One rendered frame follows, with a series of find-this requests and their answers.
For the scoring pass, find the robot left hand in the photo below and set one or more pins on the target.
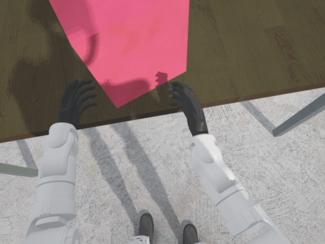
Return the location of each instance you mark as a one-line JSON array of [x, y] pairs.
[[71, 107]]

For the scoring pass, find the carton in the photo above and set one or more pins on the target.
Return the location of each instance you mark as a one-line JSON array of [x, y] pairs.
[[129, 46]]

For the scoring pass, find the robot right hand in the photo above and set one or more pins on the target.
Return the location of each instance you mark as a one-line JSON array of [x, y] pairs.
[[190, 106]]

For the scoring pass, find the left robot upper arm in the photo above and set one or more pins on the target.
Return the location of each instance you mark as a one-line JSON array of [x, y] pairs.
[[61, 235]]

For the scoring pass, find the right robot forearm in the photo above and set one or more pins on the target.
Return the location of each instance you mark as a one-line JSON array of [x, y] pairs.
[[240, 212]]

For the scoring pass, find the left robot foot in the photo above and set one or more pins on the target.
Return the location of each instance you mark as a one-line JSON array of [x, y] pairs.
[[146, 226]]

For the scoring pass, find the robot foot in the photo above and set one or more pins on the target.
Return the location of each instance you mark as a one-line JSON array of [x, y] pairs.
[[190, 235], [146, 226]]

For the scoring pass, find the left robot forearm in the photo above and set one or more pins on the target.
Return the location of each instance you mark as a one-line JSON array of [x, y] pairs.
[[54, 202]]

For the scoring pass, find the right robot upper arm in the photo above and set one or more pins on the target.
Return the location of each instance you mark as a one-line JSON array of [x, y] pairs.
[[267, 237]]

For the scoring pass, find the right robot foot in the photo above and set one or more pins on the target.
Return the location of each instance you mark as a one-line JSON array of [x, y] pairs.
[[190, 235]]

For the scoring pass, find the table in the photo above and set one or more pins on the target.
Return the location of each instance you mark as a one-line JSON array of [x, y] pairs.
[[237, 50]]

